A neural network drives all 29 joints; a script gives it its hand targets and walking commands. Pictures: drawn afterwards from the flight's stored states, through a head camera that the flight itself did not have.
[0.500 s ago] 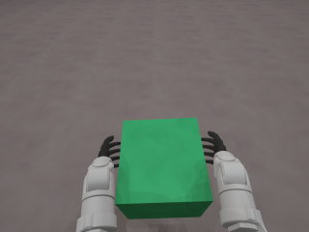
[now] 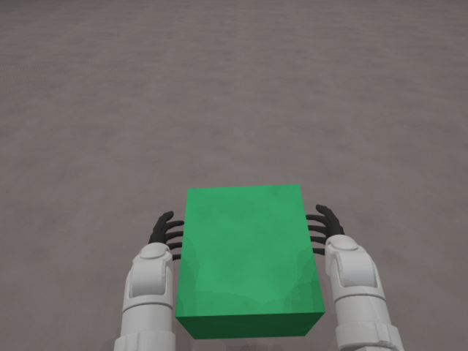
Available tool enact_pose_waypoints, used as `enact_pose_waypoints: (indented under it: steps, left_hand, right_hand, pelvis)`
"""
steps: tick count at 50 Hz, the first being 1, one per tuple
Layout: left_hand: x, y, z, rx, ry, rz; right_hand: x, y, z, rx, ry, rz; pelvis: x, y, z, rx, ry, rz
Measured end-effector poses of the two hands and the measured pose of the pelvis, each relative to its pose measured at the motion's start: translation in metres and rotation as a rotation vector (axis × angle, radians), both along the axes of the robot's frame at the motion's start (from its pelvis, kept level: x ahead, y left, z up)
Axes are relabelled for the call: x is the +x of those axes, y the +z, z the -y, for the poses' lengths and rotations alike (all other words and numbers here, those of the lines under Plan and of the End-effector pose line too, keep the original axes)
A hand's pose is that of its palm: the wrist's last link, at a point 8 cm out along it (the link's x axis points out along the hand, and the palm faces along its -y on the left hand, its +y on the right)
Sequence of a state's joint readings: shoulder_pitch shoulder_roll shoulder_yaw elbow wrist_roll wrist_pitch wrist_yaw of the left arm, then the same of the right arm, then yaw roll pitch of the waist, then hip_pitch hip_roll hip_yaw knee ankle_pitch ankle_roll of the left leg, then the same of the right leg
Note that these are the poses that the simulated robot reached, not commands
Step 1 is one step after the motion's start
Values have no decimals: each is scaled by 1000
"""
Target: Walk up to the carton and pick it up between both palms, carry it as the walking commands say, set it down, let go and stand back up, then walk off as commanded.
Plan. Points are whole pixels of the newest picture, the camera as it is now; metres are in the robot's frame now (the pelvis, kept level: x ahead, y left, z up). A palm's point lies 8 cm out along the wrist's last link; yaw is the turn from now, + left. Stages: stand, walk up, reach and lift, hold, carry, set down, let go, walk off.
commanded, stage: hold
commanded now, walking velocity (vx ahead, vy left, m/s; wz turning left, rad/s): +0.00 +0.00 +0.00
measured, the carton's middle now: (246, 262) +0.30 +0.00 -0.04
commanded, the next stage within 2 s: carry in 0.94 s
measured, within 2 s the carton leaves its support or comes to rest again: neither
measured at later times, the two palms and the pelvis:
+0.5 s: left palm (157, 251) +0.28 +0.16 +0.05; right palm (332, 243) +0.28 -0.15 +0.05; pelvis +0.00 +0.00 +0.00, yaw +0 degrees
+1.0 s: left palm (159, 251) +0.28 +0.15 +0.04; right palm (333, 243) +0.28 -0.16 +0.05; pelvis +0.00 +0.00 -0.01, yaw +0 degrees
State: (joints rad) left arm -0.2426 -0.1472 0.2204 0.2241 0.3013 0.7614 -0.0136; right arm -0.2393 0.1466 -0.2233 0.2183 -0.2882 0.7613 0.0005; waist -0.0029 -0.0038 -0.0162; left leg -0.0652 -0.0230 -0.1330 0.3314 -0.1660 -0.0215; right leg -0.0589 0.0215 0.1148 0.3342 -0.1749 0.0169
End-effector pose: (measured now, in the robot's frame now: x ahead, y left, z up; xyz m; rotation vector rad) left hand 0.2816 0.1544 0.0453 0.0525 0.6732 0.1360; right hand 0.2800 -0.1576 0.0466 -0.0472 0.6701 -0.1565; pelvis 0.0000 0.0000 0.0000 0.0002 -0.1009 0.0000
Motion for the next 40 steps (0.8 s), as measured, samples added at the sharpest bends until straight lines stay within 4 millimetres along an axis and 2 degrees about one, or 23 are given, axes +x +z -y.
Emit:
enact_pose_waypoints:
  steps: [40]
  left_hand:
    - [1,0,-2,3,2,0]
  right_hand:
    - [0,0,-2,-3,4,0]
  pelvis:
    - [2,0,-2,0,0,-1]
